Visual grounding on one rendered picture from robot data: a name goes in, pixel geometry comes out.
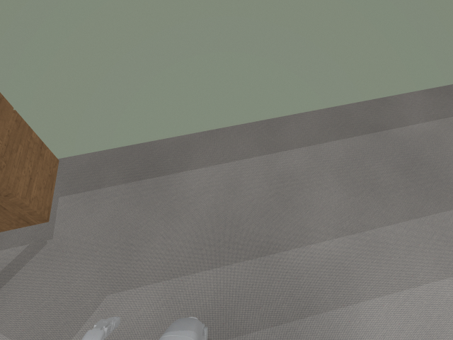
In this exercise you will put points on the left robot thigh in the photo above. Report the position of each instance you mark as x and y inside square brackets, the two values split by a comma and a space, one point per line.
[186, 329]

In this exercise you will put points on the cupboard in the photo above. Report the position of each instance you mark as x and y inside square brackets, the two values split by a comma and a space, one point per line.
[28, 171]

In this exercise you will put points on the left robot hand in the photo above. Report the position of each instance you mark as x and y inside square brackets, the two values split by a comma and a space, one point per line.
[102, 329]

